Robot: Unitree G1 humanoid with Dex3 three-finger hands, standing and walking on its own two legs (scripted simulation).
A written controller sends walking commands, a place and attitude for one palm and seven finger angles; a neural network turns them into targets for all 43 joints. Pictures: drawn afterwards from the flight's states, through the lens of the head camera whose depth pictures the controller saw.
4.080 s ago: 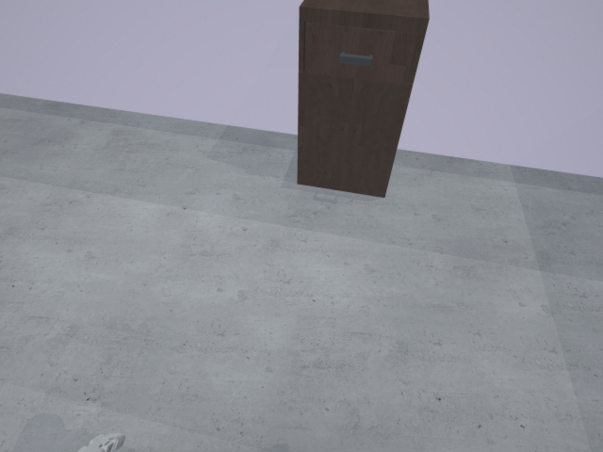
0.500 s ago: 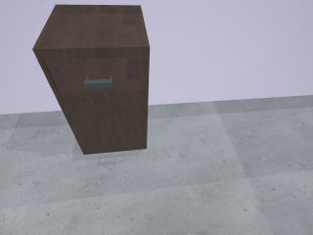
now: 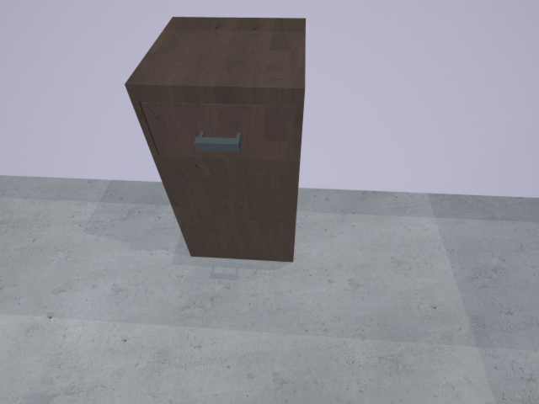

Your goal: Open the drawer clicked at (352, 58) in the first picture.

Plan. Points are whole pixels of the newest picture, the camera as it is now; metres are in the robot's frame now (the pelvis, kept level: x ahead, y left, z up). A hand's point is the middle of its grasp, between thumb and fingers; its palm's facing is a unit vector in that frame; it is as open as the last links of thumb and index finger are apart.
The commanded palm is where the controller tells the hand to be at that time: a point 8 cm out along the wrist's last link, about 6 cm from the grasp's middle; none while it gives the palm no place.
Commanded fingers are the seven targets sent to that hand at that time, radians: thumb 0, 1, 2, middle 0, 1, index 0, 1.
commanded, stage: take the last steps up to it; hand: left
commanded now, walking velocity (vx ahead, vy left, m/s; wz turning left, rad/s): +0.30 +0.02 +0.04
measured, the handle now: (219, 139) +0.77 +0.21 -0.09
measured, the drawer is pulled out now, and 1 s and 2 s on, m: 0.00 0.00 0.00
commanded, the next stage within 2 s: come to a stop and stand still in 0.68 s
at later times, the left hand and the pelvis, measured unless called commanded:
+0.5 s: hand (179, 379) +0.19 +0.19 -0.19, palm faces +0.03 -0.97 -0.22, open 7.4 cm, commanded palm none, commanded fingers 0.00 0.90 0.90 -0.20 -0.30 -0.20 -0.30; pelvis +0.13 +0.00 -0.03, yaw +0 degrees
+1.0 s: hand (193, 356) +0.23 +0.18 -0.20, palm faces +0.08 -0.99 -0.12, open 7.4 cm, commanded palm none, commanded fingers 0.00 0.90 0.90 -0.20 -0.30 -0.20 -0.30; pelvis +0.26 +0.02 -0.01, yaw +0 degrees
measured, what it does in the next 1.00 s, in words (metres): walks ahead: left foot, then right foot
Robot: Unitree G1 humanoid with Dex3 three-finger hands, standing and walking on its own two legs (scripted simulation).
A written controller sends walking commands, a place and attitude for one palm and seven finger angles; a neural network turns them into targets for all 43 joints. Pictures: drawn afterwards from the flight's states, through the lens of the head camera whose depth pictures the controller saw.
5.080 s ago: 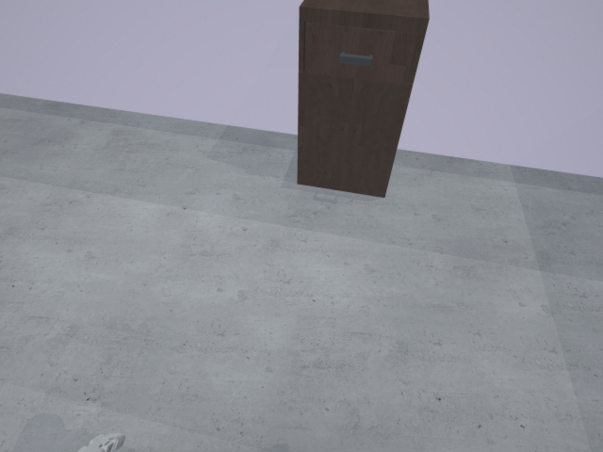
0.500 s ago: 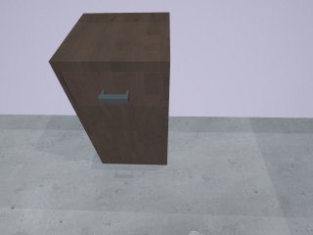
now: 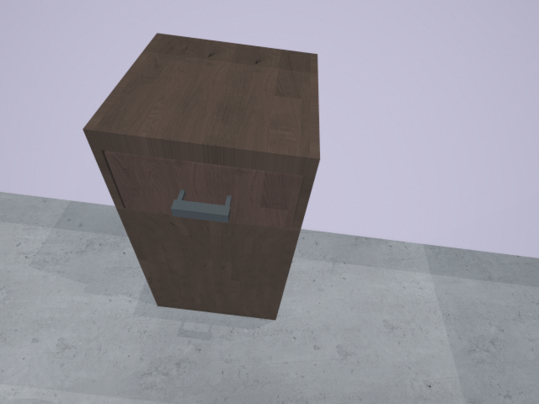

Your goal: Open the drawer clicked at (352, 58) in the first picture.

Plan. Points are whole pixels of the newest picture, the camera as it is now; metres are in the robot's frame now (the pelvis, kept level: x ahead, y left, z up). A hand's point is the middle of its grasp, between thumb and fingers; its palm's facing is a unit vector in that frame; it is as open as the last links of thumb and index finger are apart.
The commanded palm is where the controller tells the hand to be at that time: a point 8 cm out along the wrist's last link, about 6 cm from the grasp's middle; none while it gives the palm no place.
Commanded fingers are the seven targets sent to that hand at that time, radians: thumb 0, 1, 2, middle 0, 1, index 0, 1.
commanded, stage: come to a stop and stand still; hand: left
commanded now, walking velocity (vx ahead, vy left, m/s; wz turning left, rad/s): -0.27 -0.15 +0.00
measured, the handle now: (203, 203) +0.51 +0.19 -0.08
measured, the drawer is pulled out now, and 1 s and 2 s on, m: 0.00 0.00 0.00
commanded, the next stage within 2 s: look again from close up in 1.38 s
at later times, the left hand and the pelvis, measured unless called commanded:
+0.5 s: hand out of the picture +0.02 +0.11 -0.14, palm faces +0.02 -0.96 -0.27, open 7.4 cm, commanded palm none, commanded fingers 0.00 0.90 0.90 -0.20 -0.30 -0.20 -0.30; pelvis -0.03 -0.08 +0.01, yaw -2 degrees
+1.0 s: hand out of the picture -0.04 +0.16 -0.18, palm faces +0.09 -0.97 -0.21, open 7.4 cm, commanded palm none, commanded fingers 0.00 0.90 0.90 -0.20 -0.30 -0.20 -0.30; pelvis -0.02 -0.03 +0.00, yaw +0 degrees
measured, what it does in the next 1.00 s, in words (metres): steps on the spot: right foot, then left foot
